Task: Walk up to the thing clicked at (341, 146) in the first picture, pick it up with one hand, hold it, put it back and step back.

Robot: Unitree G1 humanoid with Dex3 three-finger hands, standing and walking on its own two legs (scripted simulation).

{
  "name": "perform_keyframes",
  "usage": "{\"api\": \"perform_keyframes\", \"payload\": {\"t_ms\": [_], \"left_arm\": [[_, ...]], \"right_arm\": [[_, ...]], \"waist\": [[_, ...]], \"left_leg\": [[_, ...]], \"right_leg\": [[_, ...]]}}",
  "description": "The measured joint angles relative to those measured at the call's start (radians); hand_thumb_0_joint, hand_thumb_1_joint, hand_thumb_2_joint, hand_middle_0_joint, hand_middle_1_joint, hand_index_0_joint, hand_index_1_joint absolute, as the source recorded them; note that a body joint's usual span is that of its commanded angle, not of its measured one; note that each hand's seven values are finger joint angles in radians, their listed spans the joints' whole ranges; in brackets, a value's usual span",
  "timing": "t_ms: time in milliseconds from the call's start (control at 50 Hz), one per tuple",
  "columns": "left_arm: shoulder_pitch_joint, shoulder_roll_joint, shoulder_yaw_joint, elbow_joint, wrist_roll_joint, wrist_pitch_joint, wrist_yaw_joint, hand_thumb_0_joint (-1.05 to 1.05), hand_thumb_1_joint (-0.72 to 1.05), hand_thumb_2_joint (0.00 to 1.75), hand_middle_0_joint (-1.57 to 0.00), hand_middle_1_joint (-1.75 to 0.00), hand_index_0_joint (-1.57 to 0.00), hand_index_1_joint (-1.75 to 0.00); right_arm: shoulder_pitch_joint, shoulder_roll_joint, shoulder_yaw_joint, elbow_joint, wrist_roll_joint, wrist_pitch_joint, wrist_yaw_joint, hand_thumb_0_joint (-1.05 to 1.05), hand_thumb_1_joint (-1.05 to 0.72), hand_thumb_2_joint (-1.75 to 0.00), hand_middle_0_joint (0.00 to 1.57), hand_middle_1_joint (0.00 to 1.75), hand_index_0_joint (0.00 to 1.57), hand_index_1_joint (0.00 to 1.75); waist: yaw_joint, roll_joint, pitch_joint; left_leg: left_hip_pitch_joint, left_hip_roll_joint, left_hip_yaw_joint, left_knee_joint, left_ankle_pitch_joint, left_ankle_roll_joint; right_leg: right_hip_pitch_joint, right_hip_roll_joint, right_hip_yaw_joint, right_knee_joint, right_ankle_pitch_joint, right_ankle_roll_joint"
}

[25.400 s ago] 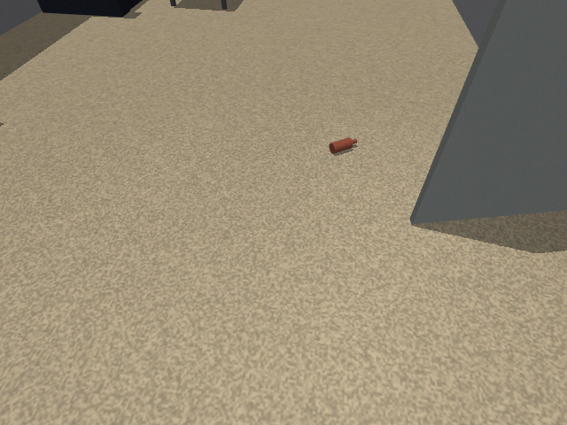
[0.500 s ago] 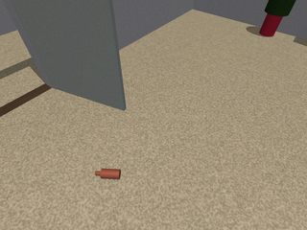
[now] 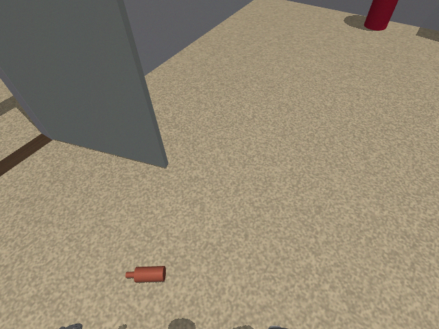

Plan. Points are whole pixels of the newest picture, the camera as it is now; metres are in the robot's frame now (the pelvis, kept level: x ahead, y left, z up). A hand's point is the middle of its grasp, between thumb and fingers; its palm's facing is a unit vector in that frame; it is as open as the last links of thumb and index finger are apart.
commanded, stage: walk up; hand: left
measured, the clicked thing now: (145, 274) +0.46 +0.35 -0.72
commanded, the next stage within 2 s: stand in 1.54 s
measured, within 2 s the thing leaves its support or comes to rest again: neither
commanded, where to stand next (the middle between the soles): +0.12 +0.01 m, yaw +1 degrees
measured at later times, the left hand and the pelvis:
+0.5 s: hand out of the picture +0.10 +0.28 -0.15, palm faces +0.00 -0.94 -0.33, open 7.4 cm; pelvis +0.05 +0.02 +0.02, yaw +1 degrees
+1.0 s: hand out of the picture +0.15 +0.26 -0.13, palm faces +0.00 -0.94 -0.33, open 7.4 cm; pelvis +0.06 +0.01 +0.03, yaw +1 degrees
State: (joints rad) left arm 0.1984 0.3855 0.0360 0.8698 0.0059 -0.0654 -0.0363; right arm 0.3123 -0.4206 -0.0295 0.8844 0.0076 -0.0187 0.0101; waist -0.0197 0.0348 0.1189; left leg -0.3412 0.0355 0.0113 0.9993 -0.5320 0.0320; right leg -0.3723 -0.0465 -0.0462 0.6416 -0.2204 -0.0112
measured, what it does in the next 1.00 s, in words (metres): steps on the spot: left foot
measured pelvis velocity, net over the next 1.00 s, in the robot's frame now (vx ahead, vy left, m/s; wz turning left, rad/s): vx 0.06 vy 0.01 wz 0.02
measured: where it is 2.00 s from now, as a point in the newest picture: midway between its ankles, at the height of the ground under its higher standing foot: outside the picture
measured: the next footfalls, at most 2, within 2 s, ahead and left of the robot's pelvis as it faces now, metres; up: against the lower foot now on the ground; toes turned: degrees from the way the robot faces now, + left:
left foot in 0.18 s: +0.12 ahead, +0.14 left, +0.00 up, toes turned +3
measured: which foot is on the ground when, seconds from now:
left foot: up 0.00-0.16, down 0.18-1.00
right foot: down 0.00-1.00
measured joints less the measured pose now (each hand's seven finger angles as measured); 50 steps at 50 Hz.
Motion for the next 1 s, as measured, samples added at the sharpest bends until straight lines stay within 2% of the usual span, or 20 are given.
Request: {"api": "perform_keyframes", "payload": {"t_ms": [60, 120, 180, 200, 260, 280, 300, 320, 340, 400, 520, 700, 1000], "left_arm": [[0.003, -0.014, -0.018, -0.008, 0.003, 0.006, 0.005, 0.01, 0.9, 0.9, -0.2, -0.29, -0.2, -0.3], [0.005, -0.009, -0.024, -0.006, 0.011, 0.016, 0.01, 0.01, 0.9, 0.9, -0.2, -0.3, -0.2, -0.3], [-0.002, 0.006, -0.027, 0.013, 0.002, 0.034, 0.016, 0.01, 0.9, 0.9, -0.2, -0.3, -0.21, -0.3], [-0.01, 0.01, -0.026, 0.026, -0.003, 0.045, 0.02, 0.01, 0.9, 0.9, -0.2, -0.3, -0.2, -0.3], [-0.023, 0.01, -0.026, 0.071, -0.015, 0.071, 0.028, 0.01, 0.9, 0.9, -0.2, -0.29, -0.2, -0.3], [-0.025, 0.012, -0.025, 0.085, -0.016, 0.072, 0.027, 0.01, 0.9, 0.9, -0.2, -0.29, -0.2, -0.3], [-0.027, 0.012, -0.025, 0.099, -0.016, 0.07, 0.027, 0.01, 0.9, 0.9, -0.2, -0.29, -0.2, -0.3], [-0.029, 0.013, -0.026, 0.115, -0.015, 0.066, 0.027, 0.01, 0.9, 0.9, -0.2, -0.29, -0.2, -0.3], [-0.031, 0.011, -0.027, 0.13, -0.014, 0.063, 0.026, 0.01, 0.9, 0.9, -0.2, -0.29, -0.2, -0.3], [-0.034, 0.007, -0.036, 0.174, -0.012, 0.062, 0.023, 0.01, 0.9, 0.9, -0.2, -0.29, -0.2, -0.3], [-0.055, -0.009, -0.049, 0.238, -0.014, 0.052, 0.021, 0.01, 0.9, 0.9, -0.2, -0.29, -0.2, -0.3], [-0.111, -0.031, -0.049, 0.288, -0.013, 0.049, 0.025, 0.01, 0.9, 0.9, -0.2, -0.29, -0.2, -0.3], [-0.14, -0.043, -0.033, 0.302, -0.001, 0.051, 0.023, 0.01, 0.9, 0.9, -0.2, -0.29, -0.2, -0.3]], "right_arm": [[-0.031, -0.001, 0.0, 0.004, 0.001, -0.005, 0.003, 0.01, -0.91, -0.9, 0.2, 0.3, 0.2, 0.3], [-0.052, 0.005, -0.001, 0.014, -0.004, -0.01, 0.007, 0.01, -0.91, -0.9, 0.2, 0.3, 0.2, 0.3], [-0.066, 0.01, -0.004, 0.037, -0.011, -0.018, 0.002, 0.01, -0.91, -0.9, 0.2, 0.3, 0.2, 0.3], [-0.075, 0.017, -0.005, 0.05, -0.016, -0.018, -0.002, 0.01, -0.91, -0.9, 0.2, 0.3, 0.2, 0.3], [-0.097, 0.031, 0.006, 0.077, -0.017, -0.008, -0.001, 0.01, -0.91, -0.9, 0.2, 0.3, 0.2, 0.3], [-0.106, 0.036, 0.012, 0.084, -0.016, -0.005, 0.0, 0.01, -0.91, -0.9, 0.2, 0.3, 0.2, 0.3], [-0.117, 0.04, 0.016, 0.091, -0.015, -0.003, 0.0, 0.01, -0.9, -0.9, 0.2, 0.3, 0.2, 0.3], [-0.127, 0.043, 0.02, 0.098, -0.013, -0.002, 0.001, 0.01, -0.9, -0.9, 0.2, 0.3, 0.2, 0.3], [-0.138, 0.046, 0.023, 0.106, -0.01, 0.0, 0.001, 0.01, -0.9, -0.9, 0.2, 0.3, 0.2, 0.3], [-0.168, 0.056, 0.033, 0.128, -0.004, 0.002, 0.003, 0.01, -0.9, -0.9, 0.2, 0.3, 0.2, 0.3], [-0.232, 0.063, 0.045, 0.174, 0.003, 0.0, 0.006, 0.01, -0.9, -0.9, 0.2, 0.3, 0.2, 0.3], [-0.304, 0.061, 0.033, 0.229, 0.006, 0.006, 0.004, 0.01, -0.9, -0.9, 0.2, 0.3, 0.2, 0.3], [-0.261, 0.065, 0.027, 0.291, -0.005, 0.013, 0.004, 0.01, -0.91, -0.9, 0.2, 0.3, 0.2, 0.3]], "waist": [[0.011, 0.013, -0.006], [0.023, 0.008, -0.014], [0.027, -0.011, -0.021], [0.028, -0.031, -0.019], [0.022, -0.045, -0.032], [0.022, -0.05, -0.034], [0.022, -0.052, -0.034], [0.024, -0.053, -0.033], [0.025, -0.053, -0.033], [0.029, -0.052, -0.039], [0.041, -0.039, -0.042], [0.042, -0.021, -0.05], [0.015, -0.026, -0.069]], "left_leg": [[-0.061, 0.004, 0.006, -0.011, 0.03, -0.001], [-0.07, 0.012, 0.016, -0.15, 0.085, -0.011], [-0.029, 0.003, 0.026, -0.314, 0.256, -0.017], [-0.024, -0.009, 0.034, -0.311, 0.27, -0.02], [-0.024, -0.01, 0.031, -0.299, 0.241, -0.016], [-0.019, -0.009, 0.031, -0.305, 0.24, -0.016], [-0.014, -0.007, 0.029, -0.312, 0.24, -0.018], [-0.008, -0.005, 0.027, -0.319, 0.241, -0.021], [-0.001, -0.002, 0.025, -0.327, 0.242, -0.023], [0.026, -0.001, 0.022, -0.374, 0.258, -0.027], [0.082, -0.003, 0.016, -0.474, 0.299, -0.033], [0.155, -0.008, 0.015, -0.594, 0.353, -0.04], [0.197, -0.001, 0.019, -0.676, 0.39, -0.049]], "right_leg": [[0.023, -0.003, -0.001, -0.026, -0.002, 0.001], [0.028, -0.005, -0.002, -0.022, -0.015, 0.008], [0.011, -0.019, 0.002, 0.048, -0.063, 0.028], [0.006, -0.032, 0.011, 0.074, -0.081, 0.031], [0.01, -0.01, 0.034, 0.101, -0.198, 0.001], [0.022, -0.004, 0.036, 0.083, -0.196, -0.005], [0.036, 0.0, 0.036, 0.052, -0.144, -0.002], [0.051, 0.002, 0.033, 0.019, -0.079, 0.006], [0.063, 0.004, 0.031, -0.002, -0.056, 0.022], [0.095, 0.005, 0.026, -0.055, -0.049, 0.043], [0.153, 0.005, 0.016, -0.153, -0.014, 0.044], [0.22, 0.004, 0.011, -0.257, 0.03, 0.041], [0.257, 0.013, 0.012, -0.335, 0.066, 0.035]]}}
